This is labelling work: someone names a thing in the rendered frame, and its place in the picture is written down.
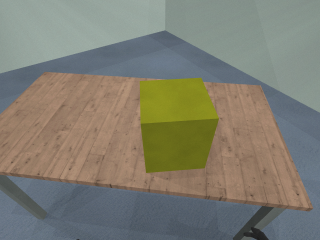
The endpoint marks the table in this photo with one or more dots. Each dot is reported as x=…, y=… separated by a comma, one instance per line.
x=86, y=129

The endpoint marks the carton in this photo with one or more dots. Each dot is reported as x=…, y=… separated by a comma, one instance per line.
x=178, y=123

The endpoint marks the right robot hand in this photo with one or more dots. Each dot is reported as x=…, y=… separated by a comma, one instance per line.
x=256, y=234

